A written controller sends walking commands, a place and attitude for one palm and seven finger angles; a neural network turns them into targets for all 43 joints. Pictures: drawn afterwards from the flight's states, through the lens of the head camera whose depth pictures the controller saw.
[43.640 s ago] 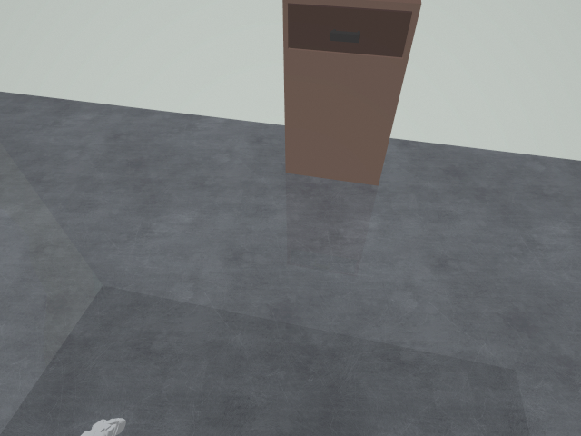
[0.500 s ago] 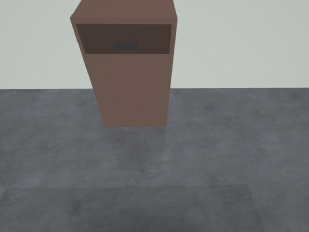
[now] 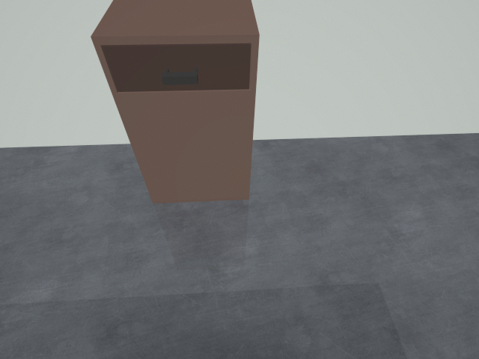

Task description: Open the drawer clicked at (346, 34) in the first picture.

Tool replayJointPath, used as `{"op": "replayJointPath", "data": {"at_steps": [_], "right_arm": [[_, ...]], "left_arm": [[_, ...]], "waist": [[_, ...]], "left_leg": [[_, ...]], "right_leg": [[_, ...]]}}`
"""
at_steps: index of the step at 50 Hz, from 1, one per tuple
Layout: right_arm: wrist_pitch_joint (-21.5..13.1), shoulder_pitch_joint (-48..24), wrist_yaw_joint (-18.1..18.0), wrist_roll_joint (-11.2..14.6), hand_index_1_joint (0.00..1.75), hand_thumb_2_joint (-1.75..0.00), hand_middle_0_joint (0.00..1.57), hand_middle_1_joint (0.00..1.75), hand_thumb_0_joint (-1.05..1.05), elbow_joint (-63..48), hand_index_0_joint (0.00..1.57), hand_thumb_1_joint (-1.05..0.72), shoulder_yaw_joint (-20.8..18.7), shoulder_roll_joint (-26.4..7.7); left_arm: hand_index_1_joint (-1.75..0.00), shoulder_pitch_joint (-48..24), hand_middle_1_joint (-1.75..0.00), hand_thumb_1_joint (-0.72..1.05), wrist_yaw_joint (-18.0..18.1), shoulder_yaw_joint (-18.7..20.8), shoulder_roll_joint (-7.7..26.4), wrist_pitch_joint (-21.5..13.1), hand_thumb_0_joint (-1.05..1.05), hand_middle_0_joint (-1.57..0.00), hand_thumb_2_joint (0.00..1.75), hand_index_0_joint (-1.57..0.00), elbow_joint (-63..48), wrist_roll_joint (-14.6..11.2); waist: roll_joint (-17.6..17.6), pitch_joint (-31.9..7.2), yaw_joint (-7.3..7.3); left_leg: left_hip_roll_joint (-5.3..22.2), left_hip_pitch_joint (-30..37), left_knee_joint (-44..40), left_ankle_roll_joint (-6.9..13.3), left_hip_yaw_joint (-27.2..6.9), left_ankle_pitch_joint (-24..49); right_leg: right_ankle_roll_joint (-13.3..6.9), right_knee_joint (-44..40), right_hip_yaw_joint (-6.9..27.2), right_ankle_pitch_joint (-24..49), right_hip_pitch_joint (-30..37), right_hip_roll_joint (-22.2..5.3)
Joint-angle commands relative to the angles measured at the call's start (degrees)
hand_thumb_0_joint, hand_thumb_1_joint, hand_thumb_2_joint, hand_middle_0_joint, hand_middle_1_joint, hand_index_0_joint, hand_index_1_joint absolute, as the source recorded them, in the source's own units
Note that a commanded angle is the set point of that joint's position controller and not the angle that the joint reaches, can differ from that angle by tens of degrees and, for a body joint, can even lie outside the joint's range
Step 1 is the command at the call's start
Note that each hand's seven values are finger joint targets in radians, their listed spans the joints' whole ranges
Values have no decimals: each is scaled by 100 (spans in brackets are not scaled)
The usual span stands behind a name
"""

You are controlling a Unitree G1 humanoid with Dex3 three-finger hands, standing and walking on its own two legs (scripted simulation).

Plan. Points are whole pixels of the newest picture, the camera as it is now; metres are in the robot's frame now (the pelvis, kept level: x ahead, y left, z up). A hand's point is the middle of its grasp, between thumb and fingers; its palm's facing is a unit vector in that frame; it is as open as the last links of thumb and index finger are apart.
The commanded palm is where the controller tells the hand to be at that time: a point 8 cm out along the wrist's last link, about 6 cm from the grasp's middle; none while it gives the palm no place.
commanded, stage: look to check the result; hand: left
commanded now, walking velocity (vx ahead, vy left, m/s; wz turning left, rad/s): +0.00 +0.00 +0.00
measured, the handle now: (180, 74) +0.93 +0.23 -0.03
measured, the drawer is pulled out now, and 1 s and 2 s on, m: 0.00 0.00 0.00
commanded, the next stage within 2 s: take the last steps up to it in 0.80 s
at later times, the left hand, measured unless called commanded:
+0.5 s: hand out of the picture +0.08 +0.22 -0.16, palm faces -0.02 -0.95 -0.32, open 7.4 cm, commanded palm none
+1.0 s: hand out of the picture +0.10 +0.20 -0.16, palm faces -0.03 -0.95 -0.30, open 7.4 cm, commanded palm none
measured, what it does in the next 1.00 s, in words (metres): stands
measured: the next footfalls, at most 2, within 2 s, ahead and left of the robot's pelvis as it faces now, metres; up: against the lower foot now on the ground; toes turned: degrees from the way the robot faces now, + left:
right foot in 1.66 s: +0.35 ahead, -0.14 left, +0.00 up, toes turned -5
left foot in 2.00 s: +0.42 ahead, +0.10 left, +0.00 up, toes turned +11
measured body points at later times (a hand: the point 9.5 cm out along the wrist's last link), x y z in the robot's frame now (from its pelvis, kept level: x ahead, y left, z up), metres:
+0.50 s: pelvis +0.02 -0.01 +0.00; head +0.04 -0.02 +0.45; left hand +0.08 +0.27 -0.14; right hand +0.09 -0.28 -0.15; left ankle +0.03 +0.11 -0.75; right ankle +0.00 -0.10 -0.75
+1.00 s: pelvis +0.03 -0.02 +0.00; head +0.05 -0.03 +0.45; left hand +0.10 +0.25 -0.14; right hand +0.08 -0.29 -0.15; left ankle +0.03 +0.11 -0.75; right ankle +0.01 -0.10 -0.75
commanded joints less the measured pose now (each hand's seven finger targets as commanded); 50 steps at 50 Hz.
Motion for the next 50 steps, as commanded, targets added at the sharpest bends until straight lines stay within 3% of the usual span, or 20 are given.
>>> {"op": "replayJointPath", "data": {"at_steps": [1, 8, 20, 28, 45, 46, 48, 50], "right_arm": [[-122, -81, -52, 17, 30, -90, 20, 30, 0, -263, 20, -90, -145, -898], [-118, -197, -61, 31, 30, -90, 20, 30, 0, -294, 20, -90, -150, -1021], [-97, -277, -66, 33, 30, -90, 20, 30, 0, -287, 20, -90, -147, -1062], [-81, -336, -56, 32, 30, -90, 20, 30, 0, -301, 20, -90, -148, -1092], [-85, -252, -81, 26, 30, -90, 20, 30, 0, -266, 20, -90, -127, -1061], [-86, -256, -82, 28, 30, -90, 20, 30, 0, -257, 20, -90, -125, -1061], [-22, -12, -62, 5, 30, -90, 20, 30, 0, -139, 20, -90, -6, -480], [39, 155, -33, -29, 30, -90, 20, 30, 0, -58, 20, -90, 16, -375]], "left_arm": [[-30, 77, -30, 90, 68, 225, 1079, -94, 0, -20, 90, -20, -175, -13], [-30, 44, -30, 90, 77, 230, 1162, -129, 0, -20, 90, -20, -145, -16], [-30, 6, -30, 90, 94, 220, 1220, -144, 0, -20, 90, -20, -119, -22], [-30, 12, -30, 90, 93, 220, 1249, -146, 0, -20, 90, -20, -124, -17], [-30, -20, -30, 90, 105, 220, 1237, -152, 0, -20, 90, -20, -129, -35], [-30, -7, -30, 90, 102, 222, 1237, -150, 0, -20, 90, -20, -135, -40], [-30, 247, -30, 90, 127, 107, 716, -96, 0, -20, 90, -20, 1, -52], [-30, 371, -30, 90, 102, 92, 678, -33, 0, -20, 90, -20, 55, -35]], "waist": [[148, -293, 85], [93, -517, 69], [-74, -504, 52], [18, -443, 59], [26, -473, 64], [30, -473, 65], [-22, -551, 63], [-63, -224, 82]], "left_leg": [[668, 174, -378, 57, -725, 272], [712, 446, -293, 53, -688, 677], [744, 593, -317, 42, -625, 860], [733, 623, -336, 20, -595, 695], [754, 633, -320, -7, -554, 892], [752, 639, -325, -11, -550, 873], [691, 625, -229, -81, -473, 550], [572, 349, -103, -100, -349, -361]], "right_leg": [[-85, -559, 729, 183, 10, -734], [-96, -560, 742, 785, 148, -761], [-81, -595, 705, 1223, 253, -788], [-80, -659, 768, 1061, 198, -773], [-89, -635, 749, 1493, 400, -783], [-85, -641, 737, 1477, 399, -793], [-5, -653, 713, 972, 405, -781], [-24, -722, 763, -460, 206, -783]]}}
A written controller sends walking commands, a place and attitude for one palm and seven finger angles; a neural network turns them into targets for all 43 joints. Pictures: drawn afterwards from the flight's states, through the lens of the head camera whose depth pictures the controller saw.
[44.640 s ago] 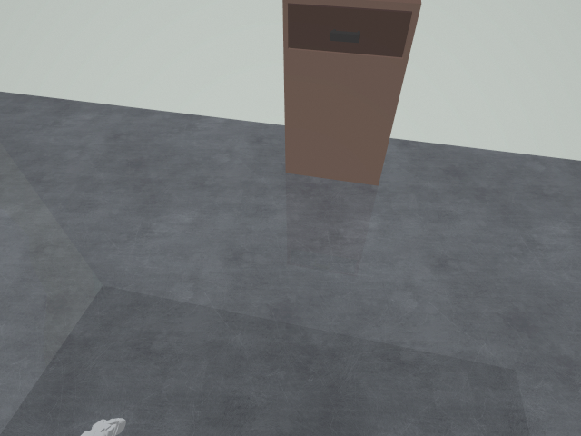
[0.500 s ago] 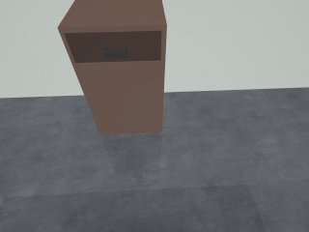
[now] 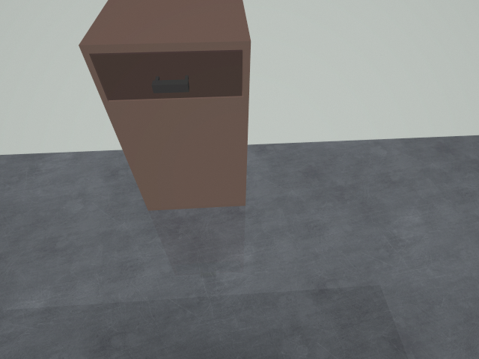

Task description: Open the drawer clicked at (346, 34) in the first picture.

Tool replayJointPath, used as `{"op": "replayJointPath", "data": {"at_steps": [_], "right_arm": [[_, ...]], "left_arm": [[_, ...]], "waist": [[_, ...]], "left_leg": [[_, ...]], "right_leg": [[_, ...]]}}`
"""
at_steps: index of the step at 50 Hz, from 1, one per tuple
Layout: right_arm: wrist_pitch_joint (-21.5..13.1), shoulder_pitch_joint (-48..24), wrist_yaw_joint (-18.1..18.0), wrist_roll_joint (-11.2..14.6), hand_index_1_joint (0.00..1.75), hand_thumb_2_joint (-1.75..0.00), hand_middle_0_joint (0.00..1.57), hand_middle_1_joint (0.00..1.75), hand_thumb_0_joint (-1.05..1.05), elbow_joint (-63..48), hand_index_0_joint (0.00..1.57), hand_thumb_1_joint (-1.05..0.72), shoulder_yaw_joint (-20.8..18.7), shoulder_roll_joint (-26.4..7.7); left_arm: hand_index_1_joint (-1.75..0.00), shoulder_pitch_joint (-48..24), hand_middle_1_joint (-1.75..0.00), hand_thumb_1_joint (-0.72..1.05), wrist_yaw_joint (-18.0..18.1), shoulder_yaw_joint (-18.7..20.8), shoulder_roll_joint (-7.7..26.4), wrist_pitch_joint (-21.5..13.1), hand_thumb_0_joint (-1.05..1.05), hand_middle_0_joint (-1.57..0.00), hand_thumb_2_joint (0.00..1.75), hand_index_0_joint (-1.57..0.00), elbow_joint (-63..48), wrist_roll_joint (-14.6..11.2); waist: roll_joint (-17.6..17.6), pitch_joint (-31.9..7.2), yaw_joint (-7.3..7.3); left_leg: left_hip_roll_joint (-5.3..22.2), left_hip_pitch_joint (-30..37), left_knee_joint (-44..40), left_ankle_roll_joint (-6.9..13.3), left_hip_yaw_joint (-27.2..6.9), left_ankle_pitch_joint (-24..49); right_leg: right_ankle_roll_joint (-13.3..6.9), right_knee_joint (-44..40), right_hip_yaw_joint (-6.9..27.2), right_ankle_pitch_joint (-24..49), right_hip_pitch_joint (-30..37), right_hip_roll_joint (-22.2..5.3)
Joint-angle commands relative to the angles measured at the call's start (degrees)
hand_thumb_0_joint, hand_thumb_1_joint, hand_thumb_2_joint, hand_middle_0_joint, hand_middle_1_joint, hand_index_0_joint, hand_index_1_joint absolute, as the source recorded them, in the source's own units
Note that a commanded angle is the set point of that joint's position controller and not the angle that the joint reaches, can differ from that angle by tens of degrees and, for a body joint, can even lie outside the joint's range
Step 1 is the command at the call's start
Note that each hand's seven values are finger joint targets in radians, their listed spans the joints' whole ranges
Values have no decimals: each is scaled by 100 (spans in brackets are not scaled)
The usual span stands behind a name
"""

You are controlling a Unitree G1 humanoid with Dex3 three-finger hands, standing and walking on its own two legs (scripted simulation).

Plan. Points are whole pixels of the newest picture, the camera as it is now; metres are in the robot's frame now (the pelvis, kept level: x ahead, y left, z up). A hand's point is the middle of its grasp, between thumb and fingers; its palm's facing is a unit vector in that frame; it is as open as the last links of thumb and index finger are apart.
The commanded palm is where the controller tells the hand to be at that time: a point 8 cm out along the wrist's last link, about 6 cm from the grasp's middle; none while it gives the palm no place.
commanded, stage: take the last steps up to it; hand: left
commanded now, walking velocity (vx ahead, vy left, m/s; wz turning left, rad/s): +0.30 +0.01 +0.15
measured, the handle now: (171, 82) +0.89 +0.26 -0.03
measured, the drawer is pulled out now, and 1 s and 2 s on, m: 0.00 0.00 0.00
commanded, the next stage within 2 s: come to a stop and stand still in 0.94 s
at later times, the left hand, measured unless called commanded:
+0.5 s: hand out of the picture +0.13 +0.21 -0.19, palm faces +0.05 -0.99 -0.16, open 7.4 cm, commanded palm none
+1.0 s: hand (172, 288) +0.30 +0.17 -0.20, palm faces +0.14 -0.98 -0.16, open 7.3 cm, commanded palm none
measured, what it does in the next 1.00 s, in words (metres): walks ahead: right foot, then left foot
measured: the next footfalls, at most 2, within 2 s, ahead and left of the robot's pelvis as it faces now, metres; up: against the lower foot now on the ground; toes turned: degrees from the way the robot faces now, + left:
right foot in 0.66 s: +0.31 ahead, -0.11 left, +0.00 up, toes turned -5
left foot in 1.00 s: +0.38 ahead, +0.13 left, +0.00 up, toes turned +12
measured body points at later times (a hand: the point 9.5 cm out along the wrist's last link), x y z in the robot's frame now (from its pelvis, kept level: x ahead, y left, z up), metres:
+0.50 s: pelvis +0.12 +0.03 -0.01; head +0.17 +0.04 +0.44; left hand +0.13 +0.26 -0.17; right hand +0.02 -0.17 -0.15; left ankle +0.03 +0.13 -0.75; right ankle +0.15 -0.11 -0.69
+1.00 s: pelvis +0.31 -0.01 -0.02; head +0.35 +0.01 +0.43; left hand +0.29 +0.22 -0.18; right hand +0.43 -0.23 -0.16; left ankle +0.34 +0.12 -0.75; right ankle +0.27 -0.11 -0.75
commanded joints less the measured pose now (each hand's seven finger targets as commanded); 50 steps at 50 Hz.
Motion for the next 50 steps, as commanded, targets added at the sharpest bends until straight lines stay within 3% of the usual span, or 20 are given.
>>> {"op": "replayJointPath", "data": {"at_steps": [1, 5, 8, 12, 13, 14, 15, 18, 21, 27, 30, 31, 32, 33, 34, 37, 40, 48, 49, 50], "right_arm": [[-10, 338, 21, -42, 30, -90, 20, 30, 0, -116, 20, -90, -50, -288], [-17, 352, 64, -74, 30, -90, 20, 30, 0, -203, 20, -90, -88, -122], [-58, 301, 66, -41, 30, -90, 20, 30, 0, -374, 20, -90, -171, -70], [-206, 1323, 29, -17, 30, -90, 20, 30, 0, -118, 20, -90, -193, 192], [-265, 1957, -13, -64, 30, -90, 20, 30, 0, 130, 20, -90, -280, -97], [-294, 2751, -105, -131, 30, -90, 20, 30, 0, 328, 20, -90, -421, -518], [-293, 3010, -133, -107, 30, -90, 20, 30, 0, 416, 20, -90, -385, -456], [-399, 2462, -195, -60, 30, -90, 20, 30, 0, 226, 20, -90, -260, 105], [-459, 2268, -227, -46, 30, -90, 20, 30, 0, 230, 20, -90, -274, 66], [-414, 2367, -178, -64, 30, -90, 20, 30, 0, 256, 20, -90, -284, 147], [-371, 2180, -161, -31, 30, -90, 20, 30, 0, 222, 20, -90, -301, 82], [-369, 2043, -145, 17, 30, -90, 20, 30, 0, 164, 20, -90, -313, 83], [-391, 1883, -79, 89, 30, -90, 20, 30, 0, 29, 20, -90, -307, 237], [-397, 1924, -62, 154, 30, -90, 20, 30, 0, -237, 20, -90, -266, 587], [-336, 1505, -55, 112, 30, -90, 20, 30, 0, -273, 20, -90, -320, 398], [-257, 1196, -23, 27, 30, -90, 20, 30, 0, -343, 20, -90, -316, 699], [-110, 1353, 50, -11, 30, -90, 20, 30, 0, -341, 20, -90, -288, 919], [-308, 1051, 105, -27, 30, -90, 20, 30, 0, -522, 20, -90, -292, 479], [-368, 1496, 62, -50, 30, -90, 20, 30, 0, -415, 20, -90, -381, 22], [-381, 1990, 2, -123, 30, -90, 20, 30, 0, -361, 20, -90, -513, -524]], "left_arm": [[-30, 401, -30, 90, 11, 131, 595, 8, 0, -20, 90, -20, -72, 20], [-30, 825, -30, 90, -20, 279, 750, 55, 0, -20, 90, -20, -58, 57], [-30, 1030, -30, 90, -22, 343, 666, -16, 0, -20, 90, -20, -90, 85], [-30, 837, -30, 90, -57, 377, 441, -94, 0, -20, 90, -20, -171, 24], [-30, 711, -30, 90, -99, 339, 147, -98, 0, -20, 90, -20, -281, 1], [-30, 475, -30, 90, -126, 265, -131, -125, 0, -20, 90, -20, -480, -43], [-30, 98, -30, 90, -85, 271, -64, -155, 0, -20, 90, -20, -612, 48], [-30, 88, -30, 90, -143, 316, -126, -135, 0, -20, 90, -20, -518, 61], [-30, 239, -30, 90, -224, 281, -440, -51, 0, -20, 90, -20, -550, 74], [-30, -239, -30, 90, -247, 279, -500, -30, 0, -20, 90, -20, -751, 60], [-30, 428, -30, 90, -240, 361, -299, -87, 0, -20, 90, -20, -584, 60], [-30, 1165, -30, 90, -224, 445, -98, -137, 0, -20, 90, -20, -375, 66], [-30, 2102, -30, 90, -172, 593, 360, -200, 0, -20, 90, -20, -127, 101], [-30, 2563, -30, 90, -108, 737, 964, -215, 0, -20, 90, -20, -40, 78], [-30, 2192, -30, 90, -57, 659, 851, -183, 0, -20, 90, -20, -80, 4], [-30, 923, -30, 90, 54, 463, 143, -191, 0, -20, 90, -20, -416, 74], [-30, 653, -30, 90, 40, 406, -20, -262, 0, -20, 90, -20, -490, 145], [-30, 794, -30, 90, -86, 424, -4, -227, 0, -20, 90, -20, -377, 43], [-30, 808, -30, 90, -112, 394, -171, -212, 0, -20, 90, -20, -454, 36], [-30, 749, -30, 90, -136, 347, -390, -227, 0, -20, 90, -20, -614, 4]], "waist": [[-207, 14, 91], [-864, 526, 259], [-785, 742, 282], [-78, 370, -221], [969, 323, -425], [1963, 110, -685], [1610, 318, -707], [261, 652, -310], [610, 390, -117], [895, 490, -222], [690, 113, 189], [412, -282, 530], [-465, -831, 933], [-1954, -1332, 942], [-1179, -739, 902], [-472, 120, 205], [-562, 110, -100], [-218, -196, -154], [793, -419, -363], [1875, -640, -542]], "left_leg": [[312, -260, 198, 116, -278, -566], [68, -1362, 1264, 114, 58, -1300], [238, -1938, 2131, 131, 24, -1690], [252, -253, 688, 201, 141, -670], [732, 558, 249, 508, -789, -365], [1874, 1264, -349, 1120, -2530, -17], [2245, 1248, -421, 1404, -2758, 787], [1987, 674, -307, 1246, -1767, 1905], [1465, 557, -335, 936, -754, 1893], [1269, 138, -262, 829, -337, 1782], [1168, -144, 641, 689, -130, 2419], [960, -566, 1530, 543, 23, 2352], [519, -1573, 2954, 330, 451, 1131], [-145, -2587, 5055, 195, 424, -2280], [170, -2981, 5876, 277, -224, -2411], [738, -2628, 5466, 189, -440, -1518], [702, -1740, 4085, 96, -164, -1415], [191, -45, 1009, 47, 331, -57], [791, 600, 619, 334, -553, 241], [2006, 1270, 185, 1031, -2098, 1003]], "right_leg": [[80, -468, 870, -997, -292, -1000], [-308, -884, 1505, -2504, -206, -1489], [-706, -835, 1688, -1932, -78, -1854], [-386, 441, 657, -333, -820, -1419], [-23, 1779, 30, -158, -1665, -689], [272, 3417, -478, -1502, -2857, -121], [160, 4356, 97, -2073, -3360, -285], [220, 4742, 337, -1181, -3461, -844], [327, 3917, 137, -635, -3094, -833], [244, 2338, -424, -132, -2266, -538], [120, 1700, -617, 125, -878, -244], [17, 1419, -435, 321, 255, -286], [-317, 1112, 682, 57, 1541, -1219], [-920, 119, 3048, 163, 2011, -2856], [-1019, -178, 3112, -366, 1358, -2876], [-811, -276, 1701, 109, -699, -2417], [-681, -500, 761, 380, -1564, -2082], [-315, 417, 266, 9, -1422, -1303], [-55, 1454, -70, -115, -1840, -886], [271, 2958, -551, -1217, -2737, -309]]}}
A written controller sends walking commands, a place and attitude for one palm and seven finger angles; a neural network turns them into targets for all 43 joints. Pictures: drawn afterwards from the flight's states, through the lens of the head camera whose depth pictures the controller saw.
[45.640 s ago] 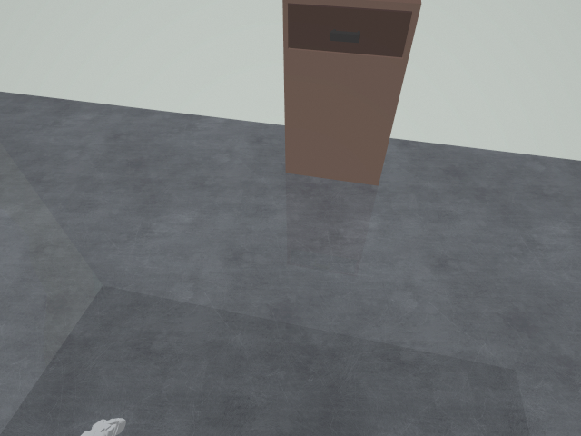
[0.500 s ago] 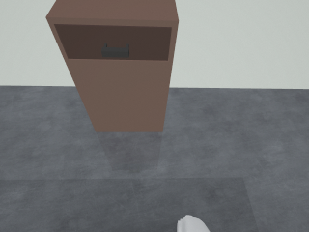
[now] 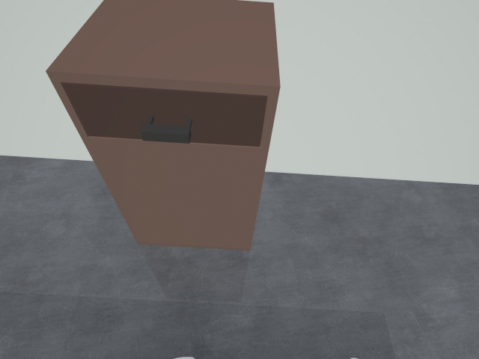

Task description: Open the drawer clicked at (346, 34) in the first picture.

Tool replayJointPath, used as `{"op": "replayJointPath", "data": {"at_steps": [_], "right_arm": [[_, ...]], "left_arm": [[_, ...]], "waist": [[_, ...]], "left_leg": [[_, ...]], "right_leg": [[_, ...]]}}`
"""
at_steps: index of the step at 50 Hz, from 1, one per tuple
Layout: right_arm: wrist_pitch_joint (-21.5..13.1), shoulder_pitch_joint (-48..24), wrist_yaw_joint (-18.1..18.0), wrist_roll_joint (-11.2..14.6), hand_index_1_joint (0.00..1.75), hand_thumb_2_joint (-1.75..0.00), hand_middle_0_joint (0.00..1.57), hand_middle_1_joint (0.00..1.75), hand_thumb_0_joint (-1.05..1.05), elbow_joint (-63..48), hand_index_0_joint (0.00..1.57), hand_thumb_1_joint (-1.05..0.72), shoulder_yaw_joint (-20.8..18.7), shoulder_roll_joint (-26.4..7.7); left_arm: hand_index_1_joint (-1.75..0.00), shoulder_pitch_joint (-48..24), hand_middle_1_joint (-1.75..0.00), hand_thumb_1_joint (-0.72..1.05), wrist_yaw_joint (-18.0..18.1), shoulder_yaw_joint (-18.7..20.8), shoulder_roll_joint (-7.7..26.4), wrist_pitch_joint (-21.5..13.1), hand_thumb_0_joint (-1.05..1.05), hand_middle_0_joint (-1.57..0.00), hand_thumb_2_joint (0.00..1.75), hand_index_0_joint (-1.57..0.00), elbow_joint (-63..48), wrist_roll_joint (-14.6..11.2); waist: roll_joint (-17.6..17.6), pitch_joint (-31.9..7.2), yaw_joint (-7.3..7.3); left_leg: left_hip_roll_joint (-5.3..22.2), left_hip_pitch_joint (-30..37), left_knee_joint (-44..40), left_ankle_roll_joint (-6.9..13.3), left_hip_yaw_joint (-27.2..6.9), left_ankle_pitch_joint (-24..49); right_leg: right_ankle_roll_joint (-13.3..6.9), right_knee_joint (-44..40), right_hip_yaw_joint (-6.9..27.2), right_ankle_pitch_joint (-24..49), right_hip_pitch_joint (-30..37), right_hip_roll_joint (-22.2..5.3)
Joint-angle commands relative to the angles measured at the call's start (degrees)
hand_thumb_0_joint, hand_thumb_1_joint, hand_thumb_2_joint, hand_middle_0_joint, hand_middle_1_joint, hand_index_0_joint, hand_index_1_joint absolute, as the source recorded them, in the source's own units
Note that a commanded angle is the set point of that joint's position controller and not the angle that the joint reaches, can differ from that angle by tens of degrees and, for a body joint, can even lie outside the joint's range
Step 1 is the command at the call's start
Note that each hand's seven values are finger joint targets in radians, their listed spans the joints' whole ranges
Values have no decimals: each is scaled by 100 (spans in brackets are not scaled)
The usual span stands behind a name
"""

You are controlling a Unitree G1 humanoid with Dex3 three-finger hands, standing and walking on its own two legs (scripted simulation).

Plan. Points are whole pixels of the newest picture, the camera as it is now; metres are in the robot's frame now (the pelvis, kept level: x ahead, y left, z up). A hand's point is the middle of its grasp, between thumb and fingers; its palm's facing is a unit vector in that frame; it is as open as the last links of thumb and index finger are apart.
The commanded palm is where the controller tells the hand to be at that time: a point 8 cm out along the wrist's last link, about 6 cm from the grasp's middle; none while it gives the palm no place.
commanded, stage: come to a stop and stand still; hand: left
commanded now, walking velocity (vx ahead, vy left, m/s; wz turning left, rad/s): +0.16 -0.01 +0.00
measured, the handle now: (168, 127) +0.60 +0.21 -0.01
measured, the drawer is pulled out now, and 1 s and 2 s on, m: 0.00 0.00 0.00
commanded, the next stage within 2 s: look again from close up in 1.28 s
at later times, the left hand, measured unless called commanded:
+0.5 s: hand (139, 357) +0.14 +0.19 -0.16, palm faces +0.06 -0.96 -0.26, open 7.4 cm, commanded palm none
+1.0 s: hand out of the picture +0.06 +0.17 -0.16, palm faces -0.03 -0.97 -0.24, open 7.4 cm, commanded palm none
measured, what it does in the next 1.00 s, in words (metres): steps on the spot: right foot, then left foot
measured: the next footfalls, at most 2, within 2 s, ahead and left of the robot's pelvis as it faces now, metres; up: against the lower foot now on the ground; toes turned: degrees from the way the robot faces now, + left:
right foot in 0.22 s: +0.11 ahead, -0.14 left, +0.00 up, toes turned -4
left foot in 0.54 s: +0.12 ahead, +0.11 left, +0.00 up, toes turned +0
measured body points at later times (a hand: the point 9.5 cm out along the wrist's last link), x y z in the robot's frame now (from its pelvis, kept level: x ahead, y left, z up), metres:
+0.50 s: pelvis +0.07 -0.01 +0.01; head +0.15 +0.00 +0.45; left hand +0.14 +0.24 -0.14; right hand +0.15 -0.27 -0.14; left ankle +0.06 +0.10 -0.71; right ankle +0.07 -0.14 -0.73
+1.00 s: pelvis +0.03 -0.01 +0.01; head +0.06 -0.03 +0.46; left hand +0.06 +0.22 -0.14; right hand +0.06 -0.25 -0.16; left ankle +0.08 +0.10 -0.73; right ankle +0.00 -0.12 -0.73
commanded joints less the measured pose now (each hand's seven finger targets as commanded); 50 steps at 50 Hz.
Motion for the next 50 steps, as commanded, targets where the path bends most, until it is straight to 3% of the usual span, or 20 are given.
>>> {"op": "replayJointPath", "data": {"at_steps": [1, 2, 5, 8, 9, 11, 12, 13, 16, 21, 25, 26, 27, 28, 29, 33, 39, 41, 44, 50], "right_arm": [[15, 2213, -164, -67, 30, -90, 20, 30, 0, 444, 20, -90, -246, -1258], [26, 1946, -187, -61, 30, -90, 20, 30, 0, 346, 20, -90, -191, -1163], [39, 713, -315, -34, 30, -90, 20, 30, 0, 68, 20, -90, 37, -696], [168, 588, -336, 49, 30, -90, 20, 30, 0, 69, 20, -90, -95, -902], [227, 604, -337, 100, 30, -90, 20, 30, 0, 11, 20, -90, -168, -998], [328, 616, -286, 182, 30, -90, 20, 30, 0, -148, 20, -90, -209, -859], [377, 554, -236, 199, 30, -90, 20, 30, 0, -196, 20, -90, -175, -726], [426, 393, -241, 193, 30, -90, 20, 30, 0, -240, 20, -90, -177, -634], [545, -85, -212, 173, 30, -90, 20, 30, 0, -249, 20, -90, -144, -560], [543, -48, -100, 135, 30, -90, 20, 30, 0, -202, 20, -90, -98, -581], [492, 501, -89, 102, 30, -90, 20, 30, 0, -61, 20, -90, -102, -714], [445, 662, -99, 71, 30, -90, 20, 30, 0, -31, 20, -90, -138, -964], [405, 736, -118, 16, 30, -90, 20, 30, 0, -106, 20, -90, -216, -1406], [461, 721, -157, 13, 30, -90, 20, 30, 0, -176, 20, -90, -257, -1584], [469, 594, -171, -26, 30, -90, 20, 30, 0, -238, 20, -90, -186, -1562], [424, 89, -281, -10, 30, -90, 20, 30, 0, -382, 20, -90, -39, -1173], [338, 453, -216, 33, 30, -90, 20, 30, 0, -140, 20, -90, -67, -1152], [322, 465, -190, 101, 30, -90, 20, 30, 0, -61, 20, -90, -62, -1060], [357, 495, -82, 160, 30, -90, 20, 30, 0, -82, 20, -90, 28, -591], [305, 656, -118, 101, 30, -90, 20, 30, 0, 382, 20, -90, 86, -626]], "left_arm": [[-30, -309, -30, 90, -28, 21, 353, -144, 0, -20, 90, -20, -607, -50], [-30, -403, -30, 90, -10, 27, 384, -113, 0, -20, 90, -20, -617, -11], [-30, -125, -30, 90, 37, -32, 162, 43, 0, -20, 90, -20, -371, -70], [-30, 325, -30, 90, 65, 14, 393, 123, 0, -20, 90, -20, -309, -33], [-30, 517, -30, 90, 77, 71, 590, 147, 0, -20, 90, -20, -331, 6], [-30, 462, -30, 90, 121, 196, 1231, 165, 0, -20, 90, -20, -464, 68], [-30, 486, -30, 90, 102, 212, 1386, 174, 0, -20, 90, -20, -476, 48], [-30, 485, -30, 90, 131, 235, 1402, 191, 0, -20, 90, -20, -501, 53], [-30, 63, -30, 90, 268, 251, 1240, 269, 0, -20, 90, -20, -594, 45], [-30, -227, -30, 90, 293, 325, 1353, 277, 0, -20, 90, -20, -799, 21], [-30, -537, -30, 90, 280, 277, 1350, 294, 0, -20, 90, -20, -822, -26], [-30, -542, -30, 90, 260, 217, 1208, 316, 0, -20, 90, -20, -865, -73], [-30, -397, -30, 90, 239, 141, 861, 360, 0, -20, 90, -20, -963, -105], [-30, -460, -30, 90, 247, 68, 753, 395, 0, -20, 90, -20, -968, -98], [-30, -510, -30, 90, 252, 79, 800, 434, 0, -20, 90, -20, -1009, -76], [-30, -430, -30, 90, 149, 98, 775, 520, 0, -20, 90, -20, -772, -26], [-30, -406, -30, 90, 109, -73, 597, 396, 0, -20, 90, -20, -742, -40], [-30, -12, -30, 90, 138, -74, 675, 331, 0, -20, 90, -20, -581, -33], [-30, -335, -30, 90, 170, -72, 1217, 203, 0, -20, 90, -20, -580, -16], [-30, -182, -30, 90, 205, -184, 770, 163, 0, -20, 90, -20, -361, -75]], "waist": [[1594, -650, -763], [1092, -463, -637], [1147, -93, -119], [645, -537, -10], [341, -717, 46], [-835, -916, 36], [-1156, -899, 104], [-1190, -788, 220], [-1143, -391, 271], [-866, -897, 247], [-687, -840, -91], [-193, -942, -152], [1085, -1020, -134], [1508, -957, -220], [1140, -794, -229], [882, -288, 75], [797, -668, -83], [488, -753, 65], [-888, -334, -218], [-478, -148, -178]], "left_leg": [[2168, 2784, -1433, 1442, -2667, 2054], [2025, 2328, -1352, 1436, -2236, 2300], [1323, 1291, -1000, 823, -736, 4759], [848, 1813, -496, 428, -371, 4414], [656, 1696, -227, 282, -260, 3852], [-90, 582, 536, -88, 180, 1322], [-518, 207, 1323, -198, 162, -1288], [-607, -39, 2171, -153, -81, -2226], [-528, -824, 2966, -137, -679, -2330], [-520, -351, 1321, -269, -440, -1523], [-454, 739, -719, -236, -307, 119], [-34, 1530, -1116, -107, -502, 1618], [1185, 1929, -1134, 483, -1898, 3724], [1742, 1574, -1261, 1119, -2123, 4564], [1677, 1078, -1149, 1375, -1630, 3851], [1010, 912, -1322, 1062, -1208, 2570], [893, 1480, -1411, 916, -1228, 1715], [628, 1194, -1000, 617, -1015, 1464], [-248, 951, -650, -15, -405, -352], [52, 1379, -1010, 82, -579, 662]], "right_leg": [[71, 2813, 411, -1504, -2567, -39], [45, 3106, 717, -1383, -2506, -280], [230, 1689, 801, -830, -1282, -500], [235, -2, 409, 659, -624, -124], [187, -318, 479, 2108, -288, -165], [-377, -6, 1609, 5998, 627, -1294], [-889, -357, 1861, 6994, 815, -1989], [-1161, -517, 1995, 7394, 845, -2200], [-1154, -481, 1801, 6824, 1005, -2014], [-938, -410, 1483, 5905, 1389, -1800], [-509, 14, 1235, 4665, 789, -1460], [-210, 302, 964, 3479, 174, -1135], [197, 962, 500, 836, -774, -428], [260, 2090, 800, -1623, -901, -89], [161, 2765, 1146, -1727, -794, -109], [213, 3031, 1217, -903, -1195, -46], [226, 663, 803, -588, -539, -49], [193, -697, 846, 654, 222, -71], [-385, -1440, 2114, 1277, -328, -1383], [-75, -1231, 1525, 1052, -399, -618]]}}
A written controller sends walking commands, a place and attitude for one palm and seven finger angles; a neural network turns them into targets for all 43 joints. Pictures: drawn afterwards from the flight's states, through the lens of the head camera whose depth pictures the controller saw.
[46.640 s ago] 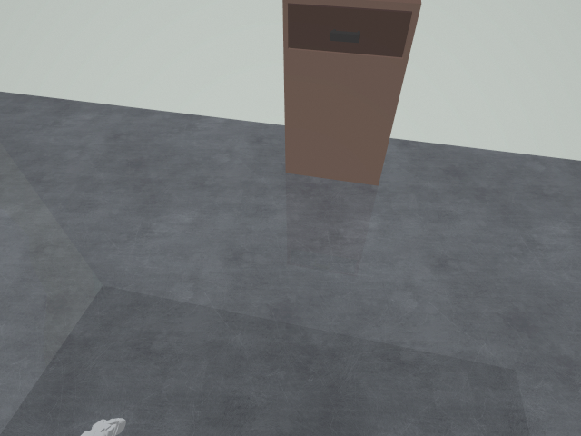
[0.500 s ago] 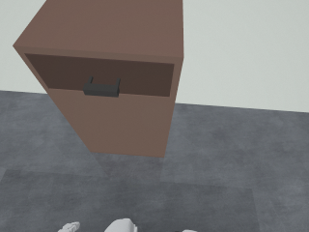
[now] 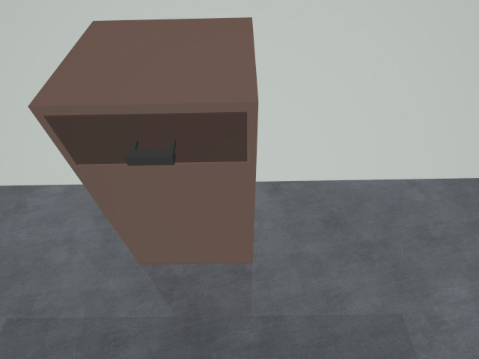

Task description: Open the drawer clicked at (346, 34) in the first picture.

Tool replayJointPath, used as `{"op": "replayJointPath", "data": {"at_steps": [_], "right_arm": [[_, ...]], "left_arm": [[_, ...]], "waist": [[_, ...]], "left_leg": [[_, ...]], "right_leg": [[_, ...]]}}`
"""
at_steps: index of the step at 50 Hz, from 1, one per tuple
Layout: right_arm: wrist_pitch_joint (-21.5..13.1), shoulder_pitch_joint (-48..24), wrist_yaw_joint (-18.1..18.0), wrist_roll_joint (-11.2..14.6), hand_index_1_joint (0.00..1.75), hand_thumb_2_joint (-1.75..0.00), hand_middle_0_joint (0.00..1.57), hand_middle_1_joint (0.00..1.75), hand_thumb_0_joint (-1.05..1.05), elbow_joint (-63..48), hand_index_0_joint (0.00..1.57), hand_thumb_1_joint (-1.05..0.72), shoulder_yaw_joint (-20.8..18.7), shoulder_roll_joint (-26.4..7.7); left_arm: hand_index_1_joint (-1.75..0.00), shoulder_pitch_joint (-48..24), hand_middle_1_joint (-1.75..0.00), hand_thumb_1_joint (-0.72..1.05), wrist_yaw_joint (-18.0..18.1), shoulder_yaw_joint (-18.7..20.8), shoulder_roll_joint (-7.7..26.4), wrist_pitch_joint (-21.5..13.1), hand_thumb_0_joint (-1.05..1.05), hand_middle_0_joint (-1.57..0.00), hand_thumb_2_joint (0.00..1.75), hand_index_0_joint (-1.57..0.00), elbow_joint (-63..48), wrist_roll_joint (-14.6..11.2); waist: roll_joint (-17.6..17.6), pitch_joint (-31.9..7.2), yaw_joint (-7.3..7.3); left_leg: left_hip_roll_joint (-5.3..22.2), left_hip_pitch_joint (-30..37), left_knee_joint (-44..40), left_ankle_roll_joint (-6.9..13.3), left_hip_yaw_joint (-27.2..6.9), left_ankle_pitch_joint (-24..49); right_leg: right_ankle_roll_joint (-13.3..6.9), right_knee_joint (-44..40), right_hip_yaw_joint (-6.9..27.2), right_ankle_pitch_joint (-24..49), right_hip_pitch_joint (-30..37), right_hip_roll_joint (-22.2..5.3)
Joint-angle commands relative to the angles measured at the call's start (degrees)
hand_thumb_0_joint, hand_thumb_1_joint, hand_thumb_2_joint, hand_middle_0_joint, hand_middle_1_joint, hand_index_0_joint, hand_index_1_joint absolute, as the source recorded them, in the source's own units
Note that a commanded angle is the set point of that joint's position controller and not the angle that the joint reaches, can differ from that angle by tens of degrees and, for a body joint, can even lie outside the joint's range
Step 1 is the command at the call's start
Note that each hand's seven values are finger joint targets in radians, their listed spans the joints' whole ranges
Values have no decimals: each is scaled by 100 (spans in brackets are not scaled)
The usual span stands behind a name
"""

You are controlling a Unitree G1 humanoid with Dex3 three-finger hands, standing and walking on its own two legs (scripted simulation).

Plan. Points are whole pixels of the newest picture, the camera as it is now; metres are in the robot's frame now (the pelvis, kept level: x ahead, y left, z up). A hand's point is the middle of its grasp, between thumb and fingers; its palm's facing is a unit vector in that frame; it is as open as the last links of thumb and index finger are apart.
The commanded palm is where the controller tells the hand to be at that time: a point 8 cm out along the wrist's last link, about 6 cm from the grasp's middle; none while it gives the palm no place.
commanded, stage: come to a stop and stand still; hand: left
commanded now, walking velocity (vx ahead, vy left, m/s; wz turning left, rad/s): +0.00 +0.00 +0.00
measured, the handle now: (152, 150) +0.57 +0.23 -0.02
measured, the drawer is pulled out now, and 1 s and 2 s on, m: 0.00 0.00 0.00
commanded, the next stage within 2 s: look again from close up in 0.28 s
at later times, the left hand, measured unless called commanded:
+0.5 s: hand out of the picture +0.00 +0.16 -0.18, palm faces -0.02 -0.98 -0.19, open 7.4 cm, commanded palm none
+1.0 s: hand out of the picture +0.02 +0.18 -0.18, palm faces +0.00 -0.98 -0.18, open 7.4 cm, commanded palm +0.12 +0.23 -0.07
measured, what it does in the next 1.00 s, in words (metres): stands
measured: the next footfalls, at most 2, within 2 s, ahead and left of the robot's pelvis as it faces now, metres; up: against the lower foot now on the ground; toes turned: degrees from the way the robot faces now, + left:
none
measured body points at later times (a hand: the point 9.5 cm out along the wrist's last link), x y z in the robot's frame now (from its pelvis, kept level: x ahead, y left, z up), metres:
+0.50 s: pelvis +0.00 +0.00 +0.00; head +0.02 -0.01 +0.45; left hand +0.00 +0.21 -0.16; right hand -0.02 -0.22 -0.17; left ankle +0.05 +0.12 -0.74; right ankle -0.03 -0.11 -0.74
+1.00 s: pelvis +0.02 +0.01 +0.00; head +0.03 +0.02 +0.45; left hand +0.02 +0.23 -0.17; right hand +0.04 -0.22 -0.16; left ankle +0.05 +0.12 -0.74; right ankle -0.04 -0.11 -0.74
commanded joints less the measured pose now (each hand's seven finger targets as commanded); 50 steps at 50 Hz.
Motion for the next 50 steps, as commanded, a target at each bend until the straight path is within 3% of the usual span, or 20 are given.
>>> {"op": "replayJointPath", "data": {"at_steps": [1, 4, 8, 18, 19, 20, 21, 22, 23, 24, 27, 28, 29, 32, 38, 44, 49, 50], "right_arm": [[-118, 284, -43, 5, 30, -90, 20, 30, 0, 15, 20, -90, -45, -488], [-83, 382, -48, -15, 30, -90, 20, 30, 0, 149, 20, -90, -7, -414], [-70, 561, -71, -24, 30, -90, 20, 30, 0, 249, 20, -90, 15, -376], [-146, 869, -134, -15, 30, -90, 20, 30, 0, 307, 20, -90, 33, -286], [-324, 201, -60, 17, 30, -90, 20, 30, 0, -64, 20, -90, 63, -405], [-263, 690, -18, 17, 30, -90, 20, 30, 0, -212, 20, -90, 76, -110], [-239, 786, -18, -7, 30, -90, 20, 30, 0, -140, 20, -90, 40, -131], [-255, 937, -1, -12, 30, -90, 20, 30, 0, -112, 20, -90, 49, -171], [-285, 1098, 4, -32, 30, -90, 20, 30, 0, -160, 20, -90, 66, -228], [-308, 1086, -13, -25, 30, -90, 20, 30, 0, -198, 20, -90, 71, -275], [-337, 981, -55, -19, 30, -90, 20, 30, 0, -250, 20, -90, 67, -343], [-346, 1000, -59, -29, 30, -90, 20, 30, 0, -250, 20, -90, 74, -361], [-349, 984, -66, -29, 30, -90, 20, 30, 0, -253, 20, -90, 79, -367], [-338, 871, -77, -5, 30, -90, 20, 30, 0, -231, 20, -90, 78, -377], [-342, 794, -85, -14, 30, -90, 20, 30, 0, -161, 20, -90, 91, -420], [-362, 650, -103, 1, 30, -90, 20, 30, 0, -137, 20, -90, 86, -480], [-347, 561, -109, 17, 30, -90, 20, 30, 0, -81, 20, -90, 86, -471], [-343, 122, -71, 59, 30, -90, 20, 30, 0, -488, 20, -90, 60, -644]], "left_arm": [[-30, 81, -30, 90, 72, 129, 730, -156, 0, -20, 90, -20, -188, -36], [-30, 199, -30, 90, 67, 113, 667, -135, 0, -20, 90, -20, -78, -35], [-30, 340, -30, 90, 62, 110, 631, -132, 0, -20, 90, -20, 6, -45], [-30, 544, -30, 90, 72, 93, 442, -166, 0, -20, 90, -20, 136, -62], [-30, 961, -30, 90, 276, 8, 439, -389, 0, -20, 90, -20, 202, 91], [-30, 628, -30, 90, 239, 75, 809, -425, 0, -20, 90, -20, -79, 25], [-30, 422, -30, 90, 190, 69, 755, -409, 0, -20, 90, -20, -188, 5], [-30, 383, -30, 90, 187, 54, 685, -417, 0, -20, 90, -20, -195, 0], [-30, 419, -30, 90, 183, 68, 618, -413, 0, -20, 90, -20, -251, 6], [-30, 532, -30, 90, 184, 54, 512, -387, 0, -20, 90, -20, -239, 0], [-30, 703, -30, 90, 162, 17, 342, -315, 0, -20, 90, -20, -199, -3], [-30, 724, -30, 90, 157, 16, 339, -294, 0, -20, 90, -20, -196, 15], [-30, 762, -30, 90, 157, 20, 341, -282, 0, -20, 90, -20, -208, 14], [-30, 777, -30, 90, 148, 26, 381, -257, 0, -20, 90, -20, -227, 11], [-30, 783, -30, 90, 125, 45, 461, -217, 0, -20, 90, -20, -231, 17], [-30, 818, -30, 90, 97, 48, 527, -232, 0, -20, 90, -20, -184, 8], [-30, 831, -30, 90, 86, 38, 515, -227, 0, -20, 90, -20, -115, 13], [-30, 1078, -30, 90, 294, 34, 555, -309, 0, -20, 90, -20, -50, 93]], "waist": [[-428, -58, 24], [-209, 322, 39], [2, 342, 63], [-114, 64, 88], [108, 76, 359], [13, -402, -75], [222, -333, -84], [100, -386, -149], [215, -570, -127], [-29, -531, -46], [-239, -254, 67], [-41, -152, 76], [-137, -83, 108], [-375, 98, 135], [-37, 27, 165], [-31, -350, 180], [-57, -266, 179], [-14, 227, 300]], "left_leg": [[487, 722, -355, 11, -549, 230], [467, 591, -493, -12, -548, -209], [452, 541, -555, -34, -560, -435], [532, 605, -530, 0, -597, -19], [524, 40, 870, -110, -340, 442], [332, 38, 729, -58, -430, -665], [317, 167, 592, -40, -393, -657], [372, 168, 522, -31, -440, -314], [415, 223, 431, 62, -533, 77], [491, 136, 409, 138, -610, 186], [548, -56, 234, 215, -698, 193], [571, -61, 165, 244, -727, 249], [597, -95, 146, 270, -759, 308], [537, -148, 97, 250, -697, 193], [556, 6, -97, 280, -716, 182], [545, 353, 48, 271, -614, 680], [549, 374, 27, 256, -582, 636], [612, -38, 1024, 96, -512, 1018]], "right_leg": [[-118, -1096, 618, 533, -711, -639], [-147, -1332, 628, -204, -915, -599], [-171, -1433, 658, -513, -933, -553], [-191, -1235, 534, 198, -628, -488], [-9, -1023, 900, 2938, -534, -897], [-268, -944, 1018, 2015, -417, -1146], [-383, -909, 895, 1059, -662, -997], [-408, -799, 758, 596, -754, -750], [-356, -532, 549, 668, -586, -539], [-320, -420, 457, 625, -539, -423], [-274, -311, 397, 444, -604, -322], [-263, -230, 366, 387, -653, -279], [-248, -201, 349, 402, -665, -257], [-204, -279, 376, 501, -711, -321], [-159, -255, 337, 508, -667, -312], [-135, -303, 401, 1001, -519, -389], [-123, -398, 414, 1075, -536, -415], [-35, -733, 788, 2286, -881, -681]]}}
